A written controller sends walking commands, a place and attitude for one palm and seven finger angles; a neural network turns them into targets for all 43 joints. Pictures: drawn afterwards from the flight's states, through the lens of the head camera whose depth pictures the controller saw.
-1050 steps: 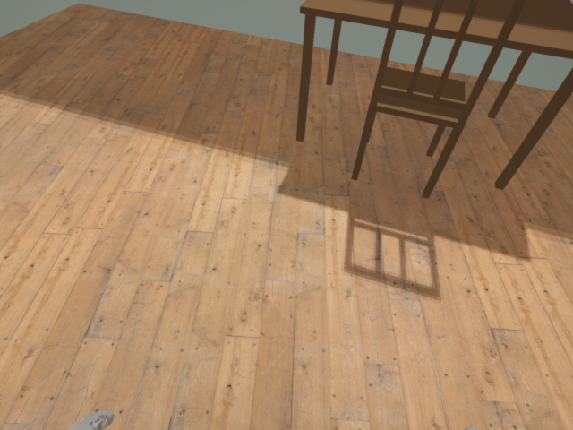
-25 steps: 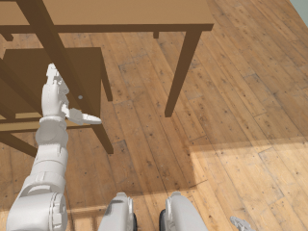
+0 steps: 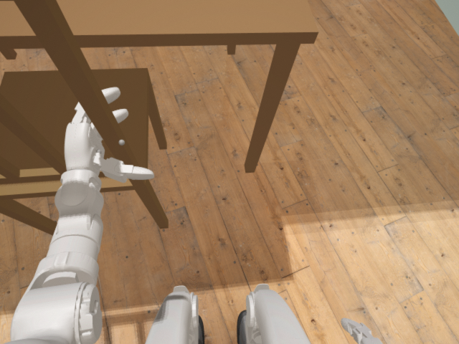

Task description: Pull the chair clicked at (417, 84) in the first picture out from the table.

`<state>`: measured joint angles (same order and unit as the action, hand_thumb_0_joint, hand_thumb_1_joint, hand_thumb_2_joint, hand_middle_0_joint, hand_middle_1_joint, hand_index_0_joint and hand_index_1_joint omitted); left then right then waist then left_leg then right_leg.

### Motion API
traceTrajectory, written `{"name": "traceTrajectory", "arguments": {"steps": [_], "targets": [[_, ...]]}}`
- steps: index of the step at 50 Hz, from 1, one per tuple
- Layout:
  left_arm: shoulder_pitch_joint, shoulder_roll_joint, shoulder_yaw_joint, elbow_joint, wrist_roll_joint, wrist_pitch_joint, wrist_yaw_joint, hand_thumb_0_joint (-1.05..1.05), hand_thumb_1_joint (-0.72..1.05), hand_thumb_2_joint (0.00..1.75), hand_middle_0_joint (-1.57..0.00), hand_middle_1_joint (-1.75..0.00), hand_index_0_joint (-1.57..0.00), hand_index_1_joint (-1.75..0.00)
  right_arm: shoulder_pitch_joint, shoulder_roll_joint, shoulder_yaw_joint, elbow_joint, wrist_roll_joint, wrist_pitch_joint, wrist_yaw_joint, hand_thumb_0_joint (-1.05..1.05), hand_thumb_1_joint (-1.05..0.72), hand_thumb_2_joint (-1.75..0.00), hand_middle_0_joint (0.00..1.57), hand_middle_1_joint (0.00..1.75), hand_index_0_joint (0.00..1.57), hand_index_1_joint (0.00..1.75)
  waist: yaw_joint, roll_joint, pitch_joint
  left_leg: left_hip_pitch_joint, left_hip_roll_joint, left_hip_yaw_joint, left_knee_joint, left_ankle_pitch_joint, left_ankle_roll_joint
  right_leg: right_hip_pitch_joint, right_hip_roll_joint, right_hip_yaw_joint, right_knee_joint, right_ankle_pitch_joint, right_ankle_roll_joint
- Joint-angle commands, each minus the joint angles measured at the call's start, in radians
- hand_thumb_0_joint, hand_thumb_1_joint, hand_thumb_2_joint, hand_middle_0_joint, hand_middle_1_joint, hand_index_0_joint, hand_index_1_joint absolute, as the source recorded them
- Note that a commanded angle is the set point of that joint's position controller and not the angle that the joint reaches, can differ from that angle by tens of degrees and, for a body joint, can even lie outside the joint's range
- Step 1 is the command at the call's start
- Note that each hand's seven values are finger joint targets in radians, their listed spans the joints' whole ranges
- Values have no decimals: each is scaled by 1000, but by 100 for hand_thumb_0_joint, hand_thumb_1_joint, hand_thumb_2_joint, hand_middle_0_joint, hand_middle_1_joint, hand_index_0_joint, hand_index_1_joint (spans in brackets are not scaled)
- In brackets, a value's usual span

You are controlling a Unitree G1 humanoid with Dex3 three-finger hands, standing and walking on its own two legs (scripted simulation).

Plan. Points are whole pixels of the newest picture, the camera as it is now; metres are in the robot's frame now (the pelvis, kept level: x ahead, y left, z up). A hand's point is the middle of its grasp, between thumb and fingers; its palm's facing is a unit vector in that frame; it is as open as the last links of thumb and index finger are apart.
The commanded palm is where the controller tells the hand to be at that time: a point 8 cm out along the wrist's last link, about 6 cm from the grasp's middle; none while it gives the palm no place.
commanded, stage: hook a spindle and tug to test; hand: left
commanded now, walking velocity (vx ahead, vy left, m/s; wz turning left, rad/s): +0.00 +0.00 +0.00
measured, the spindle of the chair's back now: out of the picture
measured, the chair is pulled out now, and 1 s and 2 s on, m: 0.00 0.02 0.10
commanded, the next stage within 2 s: step backward, pulling the chair out in 1.08 s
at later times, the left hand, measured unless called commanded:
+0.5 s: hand (119, 140) +0.45 +0.18 +0.02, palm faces +0.08 -1.00 -0.01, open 5.7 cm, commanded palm +0.42 +0.21 +0.02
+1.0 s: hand (118, 159) +0.41 +0.18 +0.02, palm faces +0.06 -1.00 -0.02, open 5.9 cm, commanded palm +0.38 +0.22 +0.02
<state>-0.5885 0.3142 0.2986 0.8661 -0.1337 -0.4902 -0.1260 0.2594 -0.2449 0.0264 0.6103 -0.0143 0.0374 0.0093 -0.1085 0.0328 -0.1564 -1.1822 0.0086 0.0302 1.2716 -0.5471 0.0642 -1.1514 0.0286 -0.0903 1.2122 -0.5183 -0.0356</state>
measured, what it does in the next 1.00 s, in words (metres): stands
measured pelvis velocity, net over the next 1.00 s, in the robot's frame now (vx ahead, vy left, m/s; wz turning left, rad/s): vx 0.02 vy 0.01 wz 0.00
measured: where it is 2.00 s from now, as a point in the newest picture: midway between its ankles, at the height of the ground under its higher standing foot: outside the picture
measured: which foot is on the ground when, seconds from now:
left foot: down 0.00-1.00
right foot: down 0.00-1.00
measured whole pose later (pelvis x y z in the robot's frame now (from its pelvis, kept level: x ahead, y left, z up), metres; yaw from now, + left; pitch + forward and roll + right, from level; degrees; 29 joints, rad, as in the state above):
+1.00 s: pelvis +0.02 +0.01 +0.01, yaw +0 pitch +25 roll -3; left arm -0.33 0.25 0.20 0.59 -0.17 -0.46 -0.10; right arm 0.25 -0.24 0.00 0.59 0.00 0.03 0.03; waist -0.07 0.03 -0.17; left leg -1.09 0.00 0.04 1.22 -0.57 0.07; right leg -1.06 0.03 -0.08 1.16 -0.53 -0.02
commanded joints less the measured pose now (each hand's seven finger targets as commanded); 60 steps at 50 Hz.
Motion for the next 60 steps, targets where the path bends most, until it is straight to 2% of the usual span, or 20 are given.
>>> {"name": "traceTrajectory", "arguments": {"steps": [1,2,4,8,11,14,19,20,22,25,30,31,32,33,37,39,43,58,59,60], "targets": [[-297,171,10,-243,-11,-78,-2,0,-11,47,-45,-129,-45,-129,117,-160,-61,-75,-4,-27,-12,0,-90,-90,20,30,20,30,-7,79,-521,421,10,-109,-148,441,-55,228,11,60,-126,325,8],[-304,164,0,-250,-9,-79,0,0,-5,49,-46,-134,-46,-134,114,-160,-62,-71,-4,-26,-12,0,-90,-90,20,30,20,30,-10,100,-514,433,12,-111,-152,449,-59,214,11,57,-126,321,6],[-300,166,3,-253,-10,-76,1,0,6,54,-50,-145,-50,-145,118,-161,-64,-69,-4,-27,-11,0,-90,-90,20,30,20,30,-13,62,-509,405,11,-104,-148,423,-51,241,11,63,-133,324,10],[-273,121,-30,-229,-15,-69,-7,0,28,64,-50,-145,-50,-145,117,-157,-64,-66,-1,-29,-8,0,-90,-90,20,30,20,30,-22,62,-481,405,9,-102,-153,417,-50,227,11,59,-143,319,10],[-283,170,5,-227,-14,-74,-10,0,45,71,-50,-145,-50,-145,122,-165,-64,-60,-3,-31,-12,0,-90,-90,20,30,20,30,-14,64,-482,399,8,-104,-154,407,-50,232,12,63,-139,313,8],[-290,135,-25,-215,-16,-71,-22,0,62,78,-50,-145,-50,-145,120,-158,-63,-62,-2,-31,-11,0,-90,-90,20,30,20,30,-23,62,-475,394,7,-100,-148,418,-48,233,10,63,-139,326,8],[-314,143,-21,-212,-9,-71,-21,0,90,90,-50,-145,-50,-145,127,-162,-66,-58,-5,-29,-10,0,-90,-90,20,30,20,30,-24,81,-489,414,9,-105,-143,439,-51,208,9,60,-130,329,8],[-325,153,-16,-213,-10,-70,-21,0,90,90,-50,-145,-50,-145,132,-164,-67,-57,-7,-30,-10,0,-90,-90,20,30,20,30,-28,77,-488,418,11,-111,-142,449,-51,204,10,57,-126,330,7],[-263,153,-7,-232,-11,-68,-20,0,90,90,-50,-145,-50,-145,129,-163,-70,-66,-5,-27,-7,0,-90,-90,20,30,20,30,-5,85,-523,444,11,-109,-147,486,-57,223,10,55,-124,349,6],[-257,101,-51,-255,-18,-63,-21,0,90,90,-50,-145,-50,-145,121,-159,-70,-73,-2,-26,-3,0,-90,-90,20,30,20,30,-15,91,-503,458,14,-114,-155,494,-58,206,10,50,-130,341,4],[-133,122,-32,-300,-15,-56,-6,0,90,90,-50,-145,-50,-145,117,-160,-73,-91,1,-23,2,0,-90,-90,20,30,20,30,11,43,-525,446,13,-105,-162,513,-55,269,13,55,-135,383,5],[-141,101,-53,-326,-15,-58,-7,0,90,90,-50,-145,-50,-145,109,-153,-70,-93,2,-24,5,0,-90,-90,20,30,20,30,8,69,-527,449,11,-96,-161,507,-53,273,11,59,-137,389,8],[-115,121,-38,-344,-15,-60,-5,0,90,90,-50,-145,-50,-145,111,-155,-72,-92,3,-23,5,0,-90,-90,20,30,20,30,22,73,-526,460,15,-102,-169,529,-60,278,11,54,-134,392,5],[-94,85,-69,-349,-16,-59,-7,0,90,90,-50,-145,-50,-145,106,-150,-71,-99,3,-22,8,0,-90,-90,20,30,20,30,18,68,-513,465,14,-99,-169,527,-57,276,12,55,-140,392,6],[-63,64,-91,-416,-20,-63,1,0,90,90,-50,-145,-50,-145,102,-149,-75,-101,4,-25,10,0,-90,-90,20,30,20,30,18,93,-499,508,23,-108,-175,579,-67,248,11,46,-139,393,5],[-11,59,-90,-421,-25,-59,4,0,90,90,-50,-145,-50,-145,101,-149,-77,-103,5,-27,10,0,-90,-90,20,30,20,30,20,52,-487,492,22,-105,-176,571,-64,272,13,46,-145,403,6],[55,61,-80,-458,-34,-58,8,0,90,90,-50,-145,-50,-145,97,-146,-78,-106,5,-31,10,0,-90,-90,20,30,20,30,36,55,-483,488,20,-103,-177,608,-65,294,9,46,-140,434,6],[102,19,-122,-555,-41,-52,11,0,90,90,-50,-145,-50,-145,61,-140,-81,-111,6,-54,-2,0,-90,-90,20,30,20,30,37,65,-476,516,22,-120,-169,629,-82,254,4,38,-123,411,5],[44,-19,-161,-555,-38,-53,11,0,90,90,-50,-145,-50,-145,56,-137,-80,-105,4,-57,-3,0,-90,-90,20,30,20,30,14,56,-469,507,21,-119,-159,598,-77,231,2,37,-122,398,8],[-103,306,-17,-656,83,64,127,0,90,90,-50,-145,-50,-145,119,-124,-65,-199,56,16,-42,0,-90,-90,20,30,20,30,64,72,-662,777,20,-83,-360,498,-43,631,-56,134,-290,447,-9]]}}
